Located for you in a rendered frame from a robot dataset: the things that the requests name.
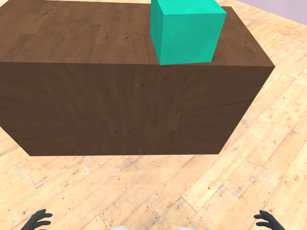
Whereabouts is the carton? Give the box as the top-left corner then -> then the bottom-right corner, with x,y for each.
150,0 -> 227,65

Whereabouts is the robot left hand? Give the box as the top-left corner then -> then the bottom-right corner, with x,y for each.
21,209 -> 52,230

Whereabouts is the robot right hand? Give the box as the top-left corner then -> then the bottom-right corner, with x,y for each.
254,210 -> 285,230

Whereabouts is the pedestal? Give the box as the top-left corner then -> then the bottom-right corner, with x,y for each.
0,0 -> 275,156

